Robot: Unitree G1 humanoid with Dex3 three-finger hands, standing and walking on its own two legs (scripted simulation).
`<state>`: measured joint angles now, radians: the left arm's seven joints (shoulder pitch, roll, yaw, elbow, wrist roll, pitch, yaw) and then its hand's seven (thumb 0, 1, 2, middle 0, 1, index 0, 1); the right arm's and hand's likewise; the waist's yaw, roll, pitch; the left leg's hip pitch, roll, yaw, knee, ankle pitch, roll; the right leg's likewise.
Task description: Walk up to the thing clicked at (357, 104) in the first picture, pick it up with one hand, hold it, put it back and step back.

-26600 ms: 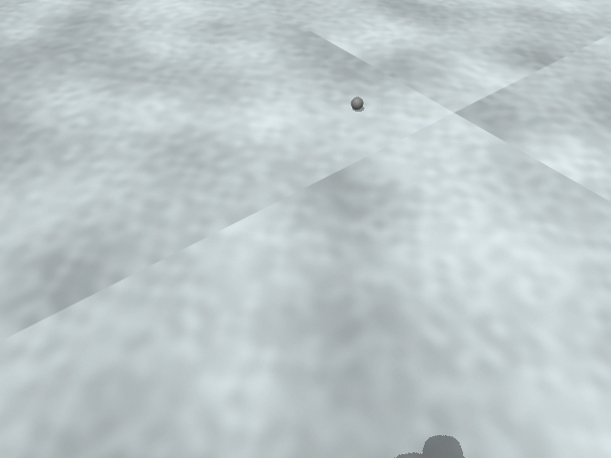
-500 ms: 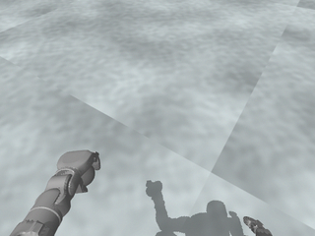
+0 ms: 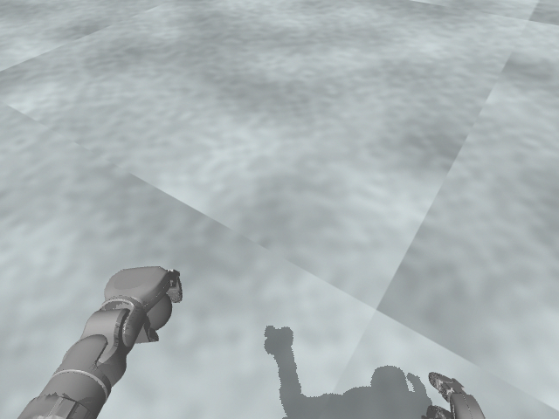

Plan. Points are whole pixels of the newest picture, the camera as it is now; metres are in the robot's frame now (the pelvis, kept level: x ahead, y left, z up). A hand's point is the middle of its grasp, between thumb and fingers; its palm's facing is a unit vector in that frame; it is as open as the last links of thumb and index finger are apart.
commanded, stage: hold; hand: left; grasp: from above
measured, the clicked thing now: (149, 309) +0.31 +0.23 -0.06
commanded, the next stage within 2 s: crouch in 0.52 s
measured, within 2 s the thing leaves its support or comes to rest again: neither
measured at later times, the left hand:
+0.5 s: hand (147, 311) +0.30 +0.22 -0.04, palm faces -0.45 -0.06 -0.89, open 8.8 cm
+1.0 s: hand (155, 327) +0.30 +0.23 -0.10, palm faces -0.48 -0.01 -0.88, open 8.8 cm
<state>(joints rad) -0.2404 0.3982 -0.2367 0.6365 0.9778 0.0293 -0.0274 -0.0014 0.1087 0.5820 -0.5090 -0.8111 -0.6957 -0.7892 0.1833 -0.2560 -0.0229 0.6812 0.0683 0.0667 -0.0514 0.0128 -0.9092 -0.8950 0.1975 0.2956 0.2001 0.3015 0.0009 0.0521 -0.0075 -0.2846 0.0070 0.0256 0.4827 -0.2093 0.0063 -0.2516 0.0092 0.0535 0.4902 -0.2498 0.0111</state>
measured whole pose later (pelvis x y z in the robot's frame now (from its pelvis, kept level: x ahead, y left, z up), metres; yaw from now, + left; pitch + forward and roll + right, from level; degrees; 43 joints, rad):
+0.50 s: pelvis +0.00 +0.00 +0.00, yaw +0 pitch +1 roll +0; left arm -0.25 0.39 -0.23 0.65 0.98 0.03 -0.02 0.00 0.09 0.61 -0.51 -0.82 -0.70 -0.80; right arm 0.18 -0.25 -0.02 0.69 0.07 0.07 -0.05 0.01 -0.91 -0.90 0.20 0.30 0.20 0.30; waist 0.00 0.05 0.00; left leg -0.27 0.00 0.03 0.46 -0.21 0.01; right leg -0.24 0.01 0.05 0.47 -0.25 0.01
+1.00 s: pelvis +0.00 +0.00 -0.01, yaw +1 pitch +7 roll -1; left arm -0.35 0.37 -0.23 0.91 1.08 -0.03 0.17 0.00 0.07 0.64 -0.52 -0.81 -0.71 -0.80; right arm 0.19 -0.25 -0.04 0.70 0.04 0.07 -0.02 0.01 -0.90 -0.89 0.20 0.30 0.20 0.30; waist -0.03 0.02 -0.03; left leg -0.49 0.00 0.01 0.65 -0.27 0.01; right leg -0.44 0.01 0.03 0.64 -0.31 0.01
